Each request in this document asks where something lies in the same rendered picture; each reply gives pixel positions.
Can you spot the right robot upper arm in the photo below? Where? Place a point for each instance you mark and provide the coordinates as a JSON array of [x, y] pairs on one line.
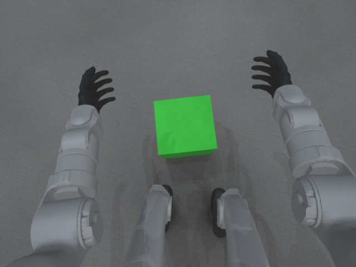
[[327, 204]]

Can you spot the left robot upper arm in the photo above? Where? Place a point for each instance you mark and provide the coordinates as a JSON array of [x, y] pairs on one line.
[[63, 231]]

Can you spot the robot right forearm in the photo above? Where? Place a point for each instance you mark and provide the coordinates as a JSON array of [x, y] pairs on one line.
[[309, 148]]

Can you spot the robot right foot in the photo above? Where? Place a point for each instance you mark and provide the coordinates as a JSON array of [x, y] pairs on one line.
[[216, 195]]

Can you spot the robot right hand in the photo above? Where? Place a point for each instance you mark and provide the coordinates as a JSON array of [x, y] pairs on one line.
[[278, 71]]

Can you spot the robot left forearm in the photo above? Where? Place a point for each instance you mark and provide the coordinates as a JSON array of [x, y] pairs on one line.
[[75, 173]]

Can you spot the robot right thigh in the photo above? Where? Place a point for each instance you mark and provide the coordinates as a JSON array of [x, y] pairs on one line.
[[244, 245]]

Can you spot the carton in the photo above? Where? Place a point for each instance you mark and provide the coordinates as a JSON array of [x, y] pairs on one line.
[[185, 127]]

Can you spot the robot left hand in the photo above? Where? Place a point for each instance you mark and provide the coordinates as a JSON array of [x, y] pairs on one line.
[[88, 94]]

